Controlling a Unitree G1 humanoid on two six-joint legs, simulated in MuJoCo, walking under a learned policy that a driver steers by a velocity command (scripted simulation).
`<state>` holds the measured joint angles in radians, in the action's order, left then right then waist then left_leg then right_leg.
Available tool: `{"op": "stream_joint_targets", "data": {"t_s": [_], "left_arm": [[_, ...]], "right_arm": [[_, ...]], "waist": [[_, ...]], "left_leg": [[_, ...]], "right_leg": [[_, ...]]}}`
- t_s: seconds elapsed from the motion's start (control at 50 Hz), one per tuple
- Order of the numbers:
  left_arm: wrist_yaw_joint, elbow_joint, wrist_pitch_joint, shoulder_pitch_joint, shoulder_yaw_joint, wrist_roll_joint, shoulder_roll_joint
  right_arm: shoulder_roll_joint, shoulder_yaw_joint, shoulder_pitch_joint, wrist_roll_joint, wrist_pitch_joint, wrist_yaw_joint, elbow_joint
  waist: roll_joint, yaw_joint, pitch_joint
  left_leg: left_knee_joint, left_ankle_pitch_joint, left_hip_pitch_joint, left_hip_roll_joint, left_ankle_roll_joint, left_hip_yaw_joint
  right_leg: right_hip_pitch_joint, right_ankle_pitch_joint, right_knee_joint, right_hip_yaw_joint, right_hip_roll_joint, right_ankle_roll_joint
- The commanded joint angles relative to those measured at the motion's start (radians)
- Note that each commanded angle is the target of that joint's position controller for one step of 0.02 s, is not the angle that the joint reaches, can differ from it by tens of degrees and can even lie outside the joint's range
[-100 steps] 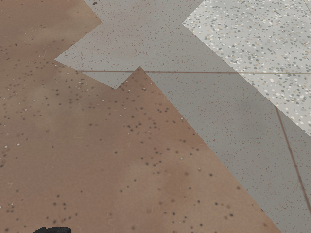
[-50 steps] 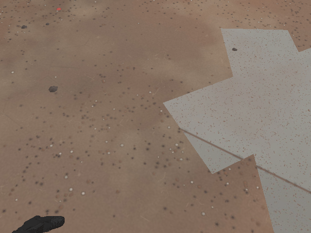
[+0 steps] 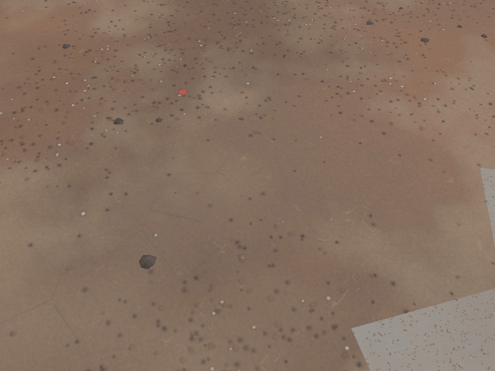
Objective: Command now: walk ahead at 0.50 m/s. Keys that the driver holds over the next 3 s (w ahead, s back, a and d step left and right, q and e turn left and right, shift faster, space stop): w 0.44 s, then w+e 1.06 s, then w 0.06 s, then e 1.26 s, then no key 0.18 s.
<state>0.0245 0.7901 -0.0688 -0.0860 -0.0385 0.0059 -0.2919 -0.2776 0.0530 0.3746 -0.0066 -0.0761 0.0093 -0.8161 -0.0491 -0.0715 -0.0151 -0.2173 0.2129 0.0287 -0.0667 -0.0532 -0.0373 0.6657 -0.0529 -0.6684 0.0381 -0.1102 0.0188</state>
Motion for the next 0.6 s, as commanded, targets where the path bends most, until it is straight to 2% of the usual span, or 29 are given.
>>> {"op": "stream_joint_targets", "data": {"t_s": [0.02, 0.08, 0.12, 0.14, 0.16, 0.18, 0.2, 0.22, 0.24, 0.26, 0.28, 0.3, 0.32, 0.36, 0.42, 0.48, 0.54, 0.6], "left_arm": [[0.014, -0.089, -0.019, 0.121, -0.003, 0.007, -0.049], [0.029, -0.112, -0.025, 0.152, -0.006, 0.007, -0.067], [0.031, -0.103, -0.028, 0.1, -0.016, 0.005, -0.091], [0.027, -0.078, -0.029, 0.009, -0.031, 0.003, -0.116], [0.017, -0.031, -0.028, -0.147, -0.055, 0.0, -0.165], [0.008, -0.01, -0.025, -0.291, -0.078, -0.017, -0.256], [0.013, 0.012, -0.018, -0.346, -0.078, 0.0, -0.255], [0.01, 0.009, -0.017, -0.323, -0.054, 0.013, -0.175], [0.006, -0.003, -0.016, -0.244, -0.045, 0.011, -0.153], [0.005, -0.014, -0.016, -0.18, -0.04, 0.001, -0.133], [0.006, -0.021, -0.019, -0.141, -0.032, -0.011, -0.108], [0.007, -0.021, -0.023, -0.12, -0.028, -0.02, -0.095], [0.008, -0.018, -0.028, -0.113, -0.028, -0.017, -0.089], [0.006, -0.002, -0.037, -0.12, -0.033, -0.008, -0.105], [-0.008, 0.023, -0.034, -0.158, -0.041, -0.006, -0.132], [-0.017, 0.047, -0.026, -0.211, -0.043, 0.006, -0.145], [-0.023, 0.077, -0.012, -0.277, -0.048, 0.017, -0.161], [-0.033, 0.089, 0.004, -0.293, -0.056, 0.023, -0.168]], "right_arm": [[-0.176, 0.043, 0.01, -0.009, -0.007, -0.01, 0.028], [-0.183, 0.047, 0.032, -0.014, 0.009, -0.015, -0.003], [-0.195, 0.051, 0.023, -0.013, 0.02, -0.02, -0.013], [-0.198, 0.05, 0.005, -0.013, 0.027, -0.022, -0.013], [-0.174, 0.039, 0.007, -0.006, 0.031, -0.025, -0.008], [-0.099, 0.011, 0.078, 0.009, 0.02, -0.022, 0.023], [-0.028, -0.011, 0.142, 0.008, 0.0, -0.016, 0.008], [-0.135, 0.015, 0.048, -0.018, -0.017, -0.009, 0.018], [-0.161, 0.023, -0.038, -0.035, -0.027, -0.006, 0.048], [-0.155, 0.022, -0.086, -0.025, -0.03, -0.011, 0.056], [-0.143, 0.026, -0.094, -0.012, -0.024, -0.013, 0.056], [-0.126, 0.025, -0.069, -0.009, -0.015, -0.013, 0.05], [-0.105, 0.022, -0.049, -0.008, -0.005, -0.014, 0.041], [-0.083, 0.018, -0.067, -0.003, 0.01, -0.018, 0.045], [-0.072, 0.013, -0.167, 0.006, 0.01, -0.017, 0.075], [-0.049, 0.003, -0.286, 0.005, -0.003, -0.007, 0.103], [-0.053, 0.001, -0.381, -0.004, -0.014, 0.007, 0.131], [-0.083, 0.008, -0.408, -0.007, -0.028, 0.021, 0.145]], "waist": [[0.097, -0.002, -0.058], [0.105, 0.006, -0.061], [0.128, 0.042, -0.023], [0.131, 0.097, 0.034], [0.114, 0.163, 0.143], [-0.03, 0.173, 0.311], [-0.22, 0.161, 0.413], [-0.134, 0.19, 0.318], [-0.089, 0.172, 0.18], [-0.023, 0.146, 0.102], [-0.012, 0.114, 0.053], [-0.04, 0.084, 0.05], [-0.042, 0.069, 0.049], [-0.031, 0.057, 0.024], [-0.005, 0.078, -0.008], [0.003, 0.118, -0.032], [0.003, 0.148, -0.051], [-0.014, 0.131, -0.05]], "left_leg": [[0.08, -0.21, 0.042, 0.279, -0.15, 0.126], [0.019, -0.282, -0.067, 0.322, -0.13, 0.14], [-0.059, -0.458, -0.109, 0.324, -0.109, 0.136], [-0.17, -0.624, -0.102, 0.295, -0.09, 0.107], [-0.361, -0.648, -0.022, 0.242, -0.06, 0.067], [-0.718, -0.358, 0.304, 0.145, -0.001, 0.018], [-0.968, 0.354, 0.582, 0.0, 0.038, 0.091], [-1.066, 0.367, 0.696, 0.053, 0.023, 0.176], [-1.054, 0.273, 0.741, 0.106, 0.012, 0.14], [-1.006, 0.184, 0.714, 0.148, 0.013, 0.114], [-0.955, 0.126, 0.666, 0.179, 0.018, 0.112], [-0.93, 0.094, 0.602, 0.197, 0.024, 0.119], [-0.903, 0.083, 0.57, 0.204, 0.032, 0.117], [-0.839, 0.04, 0.579, 0.212, 0.051, 0.102], [-0.665, -0.123, 0.632, 0.215, 0.072, 0.094], [-0.464, -0.272, 0.582, 0.18, 0.075, 0.069], [-0.351, -0.308, 0.557, 0.145, 0.081, 0.067], [-0.271, -0.254, 0.526, 0.131, 0.063, 0.096]], "right_leg": [[-0.04, -0.061, 0.097, -0.016, 0.026, -0.012], [-0.028, 0.033, 0.154, -0.011, 0.038, -0.048], [-0.123, 0.112, 0.173, -0.041, 0.068, -0.076], [-0.261, 0.117, 0.197, -0.075, 0.102, -0.099], [-0.5, 0.085, 0.181, -0.067, 0.092, -0.133], [-0.898, 0.092, 0.141, 0.245, -0.141, -0.249], [-1.087, 0.301, 0.286, 0.632, -0.275, -0.348], [-1.029, 0.434, 0.344, 0.614, -0.248, -0.307], [-0.889, 0.405, 0.373, 0.483, -0.222, -0.271], [-0.75, 0.322, 0.403, 0.391, -0.188, -0.256], [-0.638, 0.238, 0.437, 0.325, -0.159, -0.252], [-0.57, 0.181, 0.463, 0.285, -0.14, -0.254], [-0.536, 0.147, 0.488, 0.247, -0.126, -0.259], [-0.492, 0.079, 0.526, 0.178, -0.115, -0.267], [-0.505, 0.015, 0.552, 0.105, -0.098, -0.256], [-0.5, 0.017, 0.554, 0.055, -0.06, -0.226], [-0.548, 0.052, 0.524, 0.082, -0.079, -0.224], [-0.622, 0.057, 0.456, 0.137, -0.119, -0.203]]}}
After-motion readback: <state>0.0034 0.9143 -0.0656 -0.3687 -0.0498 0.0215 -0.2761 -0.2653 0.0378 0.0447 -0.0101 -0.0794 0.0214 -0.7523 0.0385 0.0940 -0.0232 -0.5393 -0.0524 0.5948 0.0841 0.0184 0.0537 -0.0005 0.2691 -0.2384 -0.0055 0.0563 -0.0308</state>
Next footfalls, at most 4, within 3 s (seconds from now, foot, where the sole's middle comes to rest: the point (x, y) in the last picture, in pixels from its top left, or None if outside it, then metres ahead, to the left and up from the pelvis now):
0.16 right None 0.28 -0.15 -0.78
0.68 left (201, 345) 0.57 0.10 -0.78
1.20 right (306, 274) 0.77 -0.22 -0.78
1.68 left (285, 184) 1.13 -0.20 -0.78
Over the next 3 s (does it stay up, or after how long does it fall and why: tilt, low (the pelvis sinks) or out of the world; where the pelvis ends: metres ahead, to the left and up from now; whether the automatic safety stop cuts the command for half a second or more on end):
stays up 0.98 -0.28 -0.01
